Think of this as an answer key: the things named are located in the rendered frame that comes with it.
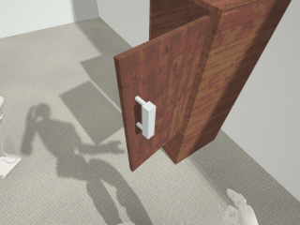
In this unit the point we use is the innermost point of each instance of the cupboard door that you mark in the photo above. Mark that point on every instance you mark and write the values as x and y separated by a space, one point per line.
162 71

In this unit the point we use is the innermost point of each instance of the left robot hand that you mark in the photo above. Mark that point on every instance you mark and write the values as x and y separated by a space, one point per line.
9 161

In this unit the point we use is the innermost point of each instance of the right robot hand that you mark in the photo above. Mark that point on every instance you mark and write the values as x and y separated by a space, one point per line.
243 215

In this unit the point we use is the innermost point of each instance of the handle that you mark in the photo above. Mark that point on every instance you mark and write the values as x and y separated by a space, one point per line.
148 118

